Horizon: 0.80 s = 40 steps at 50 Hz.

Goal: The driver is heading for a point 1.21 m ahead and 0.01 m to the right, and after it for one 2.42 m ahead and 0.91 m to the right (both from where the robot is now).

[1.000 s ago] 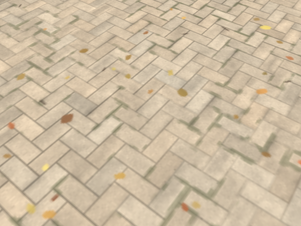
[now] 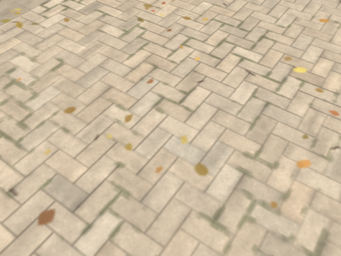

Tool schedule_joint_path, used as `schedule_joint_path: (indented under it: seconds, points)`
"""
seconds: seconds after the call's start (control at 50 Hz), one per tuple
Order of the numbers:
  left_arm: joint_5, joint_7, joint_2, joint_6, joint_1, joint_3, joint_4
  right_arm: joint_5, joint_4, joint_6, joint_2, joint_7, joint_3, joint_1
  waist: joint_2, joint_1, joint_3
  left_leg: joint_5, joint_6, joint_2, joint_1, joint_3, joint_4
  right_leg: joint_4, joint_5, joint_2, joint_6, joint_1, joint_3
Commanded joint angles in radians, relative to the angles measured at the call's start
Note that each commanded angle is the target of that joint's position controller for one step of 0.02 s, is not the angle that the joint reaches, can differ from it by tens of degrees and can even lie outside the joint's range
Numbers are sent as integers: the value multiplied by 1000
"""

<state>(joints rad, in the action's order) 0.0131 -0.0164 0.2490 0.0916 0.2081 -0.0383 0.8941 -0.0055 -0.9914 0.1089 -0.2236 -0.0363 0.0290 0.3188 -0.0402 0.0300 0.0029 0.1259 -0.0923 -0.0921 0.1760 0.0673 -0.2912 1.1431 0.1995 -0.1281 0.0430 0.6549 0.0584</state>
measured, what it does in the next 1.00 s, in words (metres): walks ahead: right foot, then left foot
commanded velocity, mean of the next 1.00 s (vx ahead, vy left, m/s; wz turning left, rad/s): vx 0.50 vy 0.00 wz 0.00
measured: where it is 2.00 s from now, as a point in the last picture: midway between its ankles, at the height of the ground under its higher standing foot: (178, 171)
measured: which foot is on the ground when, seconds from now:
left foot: down 0.00-0.32, up 0.34-0.86, down 0.88-1.00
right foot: up 0.00-0.28, down 0.30-0.88, up 0.90-1.00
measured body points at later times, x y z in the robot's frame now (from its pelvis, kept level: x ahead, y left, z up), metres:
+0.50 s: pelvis +0.27 -0.08 +0.00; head +0.29 -0.10 +0.45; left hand +0.33 +0.18 -0.12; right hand +0.36 -0.35 -0.14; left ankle +0.27 +0.08 -0.65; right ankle +0.30 -0.16 -0.74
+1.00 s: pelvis +0.55 -0.01 -0.01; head +0.58 +0.00 +0.44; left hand +0.57 +0.25 -0.16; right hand +0.67 -0.27 -0.13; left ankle +0.61 +0.07 -0.74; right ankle +0.43 -0.16 -0.64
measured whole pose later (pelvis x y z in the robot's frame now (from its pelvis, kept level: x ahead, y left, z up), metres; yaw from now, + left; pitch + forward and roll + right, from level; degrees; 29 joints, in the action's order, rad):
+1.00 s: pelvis +0.55 -0.01 -0.01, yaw +1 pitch +2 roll +0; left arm 0.03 0.00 0.25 0.10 0.31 -0.05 0.97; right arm 0.00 -0.90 0.10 -0.24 -0.03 0.06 0.15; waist -0.03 0.00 0.03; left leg 0.15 -0.06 -0.03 0.37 0.06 -0.48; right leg 1.19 0.38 -0.04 0.05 0.38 0.03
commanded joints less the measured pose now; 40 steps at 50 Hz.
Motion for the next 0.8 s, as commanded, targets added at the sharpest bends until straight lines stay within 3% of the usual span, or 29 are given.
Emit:
schedule_joint_path:
  seconds: [0.02,0.12,0.18,0.22,0.26,0.28,0.3,0.32,0.34,0.36,0.38,0.4,0.42,0.44,0.48,0.5,0.56,0.66,0.74,0.8]
  points:
    - [-13,-8,47,-4,35,-14,-42,1,53,17,-131,20,20,-37,79,-46,55,-64,-170,281,99,-213,209,-134,-153,-43,-29,32,1]
    - [-1,10,29,9,-156,-6,-92,19,31,1,-164,37,27,62,82,23,57,-74,-123,271,-16,-162,189,-465,-308,10,-40,0,-44]
    - [8,28,34,13,-236,-2,-122,26,10,-11,-169,38,30,109,90,50,78,-57,-118,306,-110,-169,148,-555,-262,27,-33,5,-47]
    - [10,42,47,21,-255,-4,-140,26,2,-21,-174,40,34,117,96,44,82,-67,-108,338,-172,-184,105,-600,-189,36,-9,-4,-46]
    - [9,49,74,30,-198,-15,-135,27,4,-32,-188,42,40,95,115,0,52,-178,-89,350,-198,-188,31,-639,-116,63,20,-107,-67]
    - [7,47,103,32,-102,-31,-109,24,11,-37,-187,42,38,71,115,-57,-1,-345,-68,319,-187,-158,-82,-662,-101,97,42,-243,-95]
    - [6,41,160,35,84,-60,-54,14,21,-40,-155,42,26,63,89,-132,-118,-420,-39,256,-106,-106,-306,-653,-118,87,79,-493,-76]
    - [-13,35,266,33,257,-86,-23,2,48,-27,-76,38,-1,123,-83,-151,-289,-157,25,142,225,-27,-701,-654,-83,-158,197,-887,258]
    - [-9,41,259,26,302,-83,-7,16,38,-1,-12,31,-22,177,-278,-133,-384,405,52,21,503,-98,-954,-817,54,-290,294,-1066,655]
    - [-5,42,176,29,248,-57,-17,39,49,20,-133,27,7,108,-175,-137,-291,389,28,87,599,-197,-1058,-844,94,-259,248,-989,607]
    - [-5,40,135,28,153,-42,-40,52,79,28,-166,26,16,19,-113,-113,-180,300,13,142,618,-168,-1051,-852,20,-227,210,-850,447]
    - [-11,45,110,27,71,-33,-54,40,86,26,-155,32,18,-23,-25,-80,-111,212,17,186,573,-146,-991,-887,-77,-184,193,-705,334]
    - [-15,49,81,30,30,-24,-59,26,87,14,-145,37,25,-31,-19,-49,-74,160,20,219,521,-147,-925,-920,-132,-145,178,-613,257]
    - [-19,53,66,31,20,-20,-52,23,83,-2,-122,37,25,-13,-33,-25,-57,129,25,233,467,-145,-889,-951,-156,-117,170,-552,206]
    - [-18,52,77,35,51,-23,-26,22,76,-23,-88,40,24,10,-31,-6,-34,96,38,235,446,-129,-845,-986,-237,-94,183,-504,138]
    - [-18,48,92,36,67,-28,-16,20,85,-29,-89,41,26,-11,-23,-4,-18,66,47,237,473,-126,-813,-998,-275,-93,188,-503,116]
    - [-17,31,112,27,119,-33,8,10,125,-31,-89,42,31,-127,-7,-26,15,-62,69,240,566,-122,-658,-1018,-321,-91,185,-539,73]
    - [-6,14,127,16,187,-33,39,17,171,-22,-66,29,23,-300,-17,-77,54,-237,72,201,525,-80,-383,-1040,-253,-64,152,-569,6]
    - [1,10,132,1,246,-38,78,26,210,-13,-69,10,18,-402,-21,-104,93,-196,54,184,551,-77,-282,-1003,-246,-109,150,-687,8]
    - [5,3,147,-12,236,-48,88,27,227,-2,-86,-7,22,-407,-32,-80,84,-98,20,167,504,-68,-235,-936,-335,-143,132,-755,12]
